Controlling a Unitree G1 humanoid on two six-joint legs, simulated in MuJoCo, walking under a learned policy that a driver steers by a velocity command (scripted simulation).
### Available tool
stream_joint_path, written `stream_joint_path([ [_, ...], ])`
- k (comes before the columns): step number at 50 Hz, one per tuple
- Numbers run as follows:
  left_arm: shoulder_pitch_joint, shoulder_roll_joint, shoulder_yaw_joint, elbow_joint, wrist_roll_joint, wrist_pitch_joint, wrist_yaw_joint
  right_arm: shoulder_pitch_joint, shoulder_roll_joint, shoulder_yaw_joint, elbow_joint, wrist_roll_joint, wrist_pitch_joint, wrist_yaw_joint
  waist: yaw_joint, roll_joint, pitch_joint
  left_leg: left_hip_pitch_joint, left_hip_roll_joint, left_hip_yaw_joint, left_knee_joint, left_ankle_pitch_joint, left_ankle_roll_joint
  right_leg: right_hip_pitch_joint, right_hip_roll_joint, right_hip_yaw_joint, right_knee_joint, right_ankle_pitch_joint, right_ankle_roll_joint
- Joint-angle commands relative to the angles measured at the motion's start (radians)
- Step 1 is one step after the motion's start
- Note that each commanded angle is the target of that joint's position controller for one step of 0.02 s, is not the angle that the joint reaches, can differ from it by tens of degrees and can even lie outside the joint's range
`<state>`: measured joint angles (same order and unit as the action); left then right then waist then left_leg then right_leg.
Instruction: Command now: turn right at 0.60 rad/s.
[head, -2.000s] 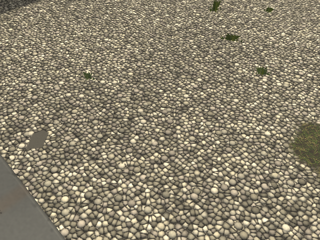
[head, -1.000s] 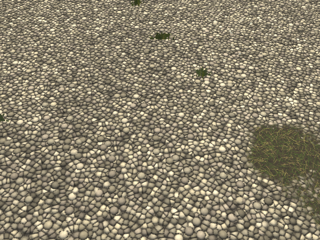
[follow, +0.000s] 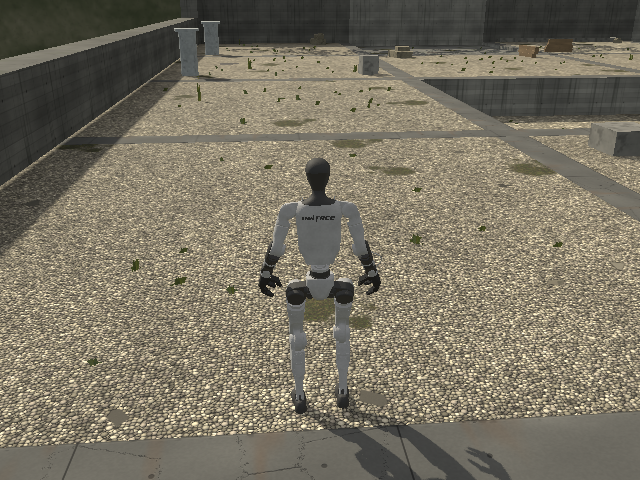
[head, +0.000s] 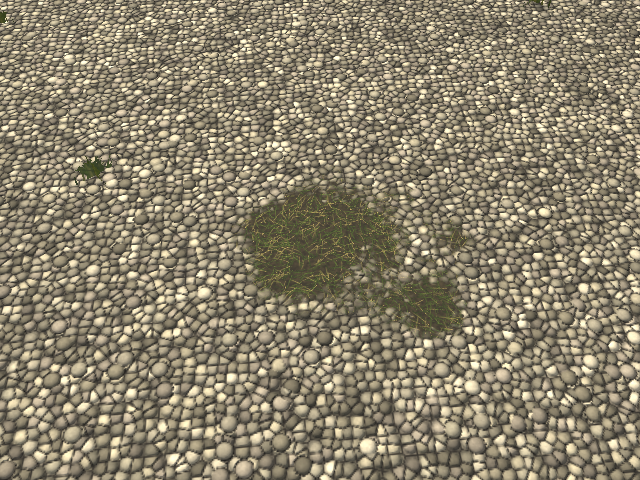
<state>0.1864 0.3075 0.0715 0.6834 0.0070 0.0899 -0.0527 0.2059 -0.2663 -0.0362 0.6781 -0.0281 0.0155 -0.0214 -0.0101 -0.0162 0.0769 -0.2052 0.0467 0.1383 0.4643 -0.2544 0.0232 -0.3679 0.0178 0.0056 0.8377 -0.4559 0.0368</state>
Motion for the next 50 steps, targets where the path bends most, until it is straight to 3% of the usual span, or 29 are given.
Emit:
stream_joint_path([
  [1,-0.027,0.067,0.010,-0.092,-0.007,-0.020,0.001,0.016,-0.191,-0.057,-0.044,0.000,-0.007,0.007,-0.020,0.213,-0.123,0.110,0.242,-0.143,-0.052,0.473,0.165,0.038,0.018,-0.069,-0.142,-0.001,-0.029],
  [3,0.025,0.061,0.009,-0.079,0.005,-0.034,0.009,0.000,-0.194,-0.059,-0.040,0.018,0.001,0.010,0.027,0.169,-0.132,0.041,0.221,-0.088,0.052,0.385,0.104,0.171,0.037,-0.082,-0.366,0.157,-0.058],
  [4,0.054,0.095,0.015,-0.071,0.020,-0.048,0.020,0.040,-0.180,-0.058,-0.028,0.015,0.005,0.012,0.041,0.065,-0.141,-0.059,0.189,-0.040,0.169,0.236,0.039,0.280,0.003,0.020,-0.488,0.252,-0.075],
  [5,0.068,0.205,0.033,-0.089,0.026,-0.062,0.032,0.079,-0.095,-0.037,-0.059,-0.005,0.015,0.019,0.010,-0.230,-0.145,-0.302,0.079,0.040,0.438,-0.274,-0.038,0.402,-0.290,0.411,-0.557,0.450,-0.135],
  [6,0.131,0.286,0.064,-0.088,0.008,-0.062,0.033,-0.038,-0.105,-0.030,-0.118,-0.003,0.032,0.004,0.089,-0.264,-0.119,-0.417,-0.038,-0.079,0.563,-0.403,-0.056,0.314,-0.401,0.544,-0.520,0.703,-0.296],
  [7,0.138,0.227,0.051,-0.075,0.001,-0.060,0.033,-0.058,-0.135,-0.038,-0.107,0.001,0.040,0.001,0.083,-0.140,-0.102,-0.429,-0.006,-0.145,0.643,-0.347,-0.058,0.324,-0.351,0.462,-0.509,0.700,-0.317],
  [8,0.077,0.181,0.035,-0.078,-0.003,-0.056,0.037,-0.050,-0.136,-0.040,-0.091,0.013,0.038,0.006,0.049,-0.109,-0.065,-0.421,0.003,-0.165,0.648,-0.260,-0.054,0.281,-0.289,0.387,-0.514,0.650,-0.295],
  [9,0.011,0.149,0.024,-0.085,0.001,-0.053,0.041,-0.025,-0.142,-0.043,-0.069,0.016,0.031,0.010,0.015,-0.090,-0.060,-0.401,0.013,-0.170,0.617,-0.187,-0.055,0.270,-0.227,0.324,-0.522,0.609,-0.255],
  [10,-0.013,0.133,0.018,-0.088,-0.005,-0.056,0.049,0.001,-0.151,-0.047,-0.051,0.006,0.031,0.013,0.007,-0.108,-0.074,-0.377,0.007,-0.154,0.622,-0.144,-0.060,0.273,-0.195,0.286,-0.519,0.648,-0.242],
  [12,0.030,0.111,0.007,-0.067,0.000,-0.062,0.047,0.042,-0.152,-0.046,-0.022,-0.009,0.031,0.029,0.013,-0.101,-0.140,-0.343,-0.003,-0.138,0.625,-0.094,-0.066,0.298,-0.164,0.280,-0.563,0.419,-0.241],
  [14,0.073,0.110,0.006,-0.046,0.006,-0.072,0.041,0.011,-0.139,-0.043,-0.022,-0.009,0.034,0.045,0.037,-0.103,-0.106,-0.386,0.000,-0.135,0.568,-0.059,-0.063,0.310,-0.164,0.330,-0.639,0.107,-0.247],
  [16,0.110,0.111,0.005,-0.022,0.011,-0.082,0.039,-0.025,-0.133,-0.043,-0.022,-0.012,0.028,0.054,0.051,-0.110,-0.051,-0.428,0.000,-0.136,0.494,-0.036,-0.060,0.319,-0.178,0.372,-0.689,-0.005,-0.251],
  [27,0.220,0.136,0.009,0.069,0.019,-0.139,0.044,-0.143,-0.098,-0.025,-0.033,-0.001,-0.032,0.058,0.087,-0.070,0.014,-0.334,-0.016,-0.121,0.181,-0.029,-0.011,0.266,-0.218,0.384,-0.685,0.002,-0.290],
  [29,0.214,0.142,0.011,0.079,0.017,-0.145,0.042,-0.129,-0.093,-0.022,-0.036,0.003,-0.041,0.054,0.070,-0.065,0.018,-0.239,-0.027,-0.112,0.130,-0.031,0.009,0.216,-0.220,0.380,-0.663,0.036,-0.282],
  [31,0.180,0.137,0.008,0.086,0.008,-0.147,0.043,-0.018,-0.087,-0.023,-0.002,0.003,-0.054,0.043,-0.006,-0.034,0.004,0.004,-0.056,-0.091,0.005,0.017,0.029,0.094,-0.182,0.329,-0.581,0.123,-0.242],
  [32,0.177,0.109,-0.002,0.088,0.010,-0.153,0.045,0.091,-0.112,-0.034,0.036,0.000,-0.064,0.030,-0.055,0.007,-0.041,0.197,-0.052,-0.126,-0.029,-0.004,0.040,0.006,-0.134,0.280,-0.466,0.229,-0.213],
  [33,0.152,0.045,-0.022,0.066,0.009,-0.162,0.042,0.243,-0.188,-0.052,0.056,-0.016,-0.078,0.014,-0.129,0.152,-0.142,0.374,0.148,-0.365,-0.143,-0.206,0.084,-0.085,-0.043,0.161,-0.170,0.221,-0.167],
  [34,0.163,0.020,-0.028,0.037,0.005,-0.166,0.042,0.311,-0.303,-0.078,0.074,-0.013,-0.076,0.014,-0.122,0.319,-0.160,0.444,0.350,-0.784,-0.299,-0.476,0.183,-0.312,0.098,0.039,0.088,-0.044,-0.132],
  [35,0.152,0.102,-0.009,0.056,0.031,-0.155,0.046,0.264,-0.231,-0.065,0.079,-0.003,-0.071,0.021,-0.074,0.149,-0.060,0.333,0.351,-0.808,-0.305,-0.533,0.202,-0.370,0.042,0.093,0.218,-0.031,-0.137],
  [36,0.145,0.093,-0.008,0.068,0.033,-0.154,0.033,0.186,-0.174,-0.049,0.062,0.005,-0.071,0.029,-0.030,0.087,-0.006,0.262,0.304,-0.705,-0.296,-0.450,0.192,-0.366,-0.004,0.100,0.244,0.059,-0.140],
  [37,0.141,0.079,-0.012,0.080,0.028,-0.153,0.024,0.140,-0.132,-0.038,0.056,0.005,-0.076,0.034,-0.006,0.064,0.007,0.214,0.253,-0.598,-0.308,-0.313,0.171,-0.337,-0.036,0.087,0.230,0.125,-0.132],
  [39,0.142,0.061,-0.018,0.104,0.036,-0.140,0.012,0.119,-0.093,-0.023,0.063,0.008,-0.090,0.033,0.010,0.085,-0.007,0.183,0.169,-0.438,-0.325,-0.056,0.136,-0.294,-0.067,0.045,0.218,0.204,-0.109],
  [40,0.143,0.052,-0.021,0.106,0.038,-0.136,0.008,0.135,-0.103,-0.024,0.075,0.012,-0.099,0.034,0.013,0.108,-0.023,0.181,0.161,-0.398,-0.319,0.077,0.143,-0.284,-0.068,0.029,0.223,0.226,-0.097],
  [44,0.015,0.034,-0.029,0.076,0.041,-0.128,0.004,0.224,-0.091,-0.020,0.139,0.026,-0.110,0.037,-0.002,0.088,-0.010,0.215,0.130,-0.283,-0.318,0.413,0.161,-0.374,-0.087,-0.024,0.186,0.298,-0.060],
  [48,-0.159,-0.008,-0.053,0.025,0.032,-0.130,-0.001,0.271,-0.081,-0.012,0.186,0.023,-0.108,0.034,-0.033,0.093,0.018,0.194,0.090,-0.205,-0.319,0.548,0.146,-0.330,-0.068,-0.078,-0.050,0.402,-0.049],
  [50,-0.224,-0.015,-0.061,0.010,0.026,-0.133,-0.002,0.295,-0.092,-0.013,0.208,0.021,-0.109,0.028,-0.047,0.098,0.028,0.203,0.103,-0.200,-0.326,0.573,0.143,-0.273,-0.050,-0.097,-0.168,0.439,-0.063],
])
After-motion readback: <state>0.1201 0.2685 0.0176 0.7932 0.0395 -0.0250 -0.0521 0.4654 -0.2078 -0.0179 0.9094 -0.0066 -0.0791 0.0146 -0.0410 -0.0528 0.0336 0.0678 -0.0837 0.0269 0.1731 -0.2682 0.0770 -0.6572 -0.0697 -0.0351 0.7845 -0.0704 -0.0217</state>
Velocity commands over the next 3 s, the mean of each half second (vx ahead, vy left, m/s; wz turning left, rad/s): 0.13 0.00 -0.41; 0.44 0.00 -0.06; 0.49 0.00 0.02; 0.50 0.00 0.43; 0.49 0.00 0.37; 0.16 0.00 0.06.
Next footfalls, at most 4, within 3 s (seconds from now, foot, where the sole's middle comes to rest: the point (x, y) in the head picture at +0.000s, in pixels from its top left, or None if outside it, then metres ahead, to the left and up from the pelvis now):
0.08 right None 0.03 -0.11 -0.78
0.64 left None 0.21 0.06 -0.78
1.14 right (404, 453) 0.51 -0.16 -0.78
1.70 left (345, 318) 0.83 -0.05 -0.78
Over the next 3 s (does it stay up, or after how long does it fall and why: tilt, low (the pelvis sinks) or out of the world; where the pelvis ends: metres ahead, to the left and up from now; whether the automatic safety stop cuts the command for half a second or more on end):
stays up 1.20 -0.05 0.00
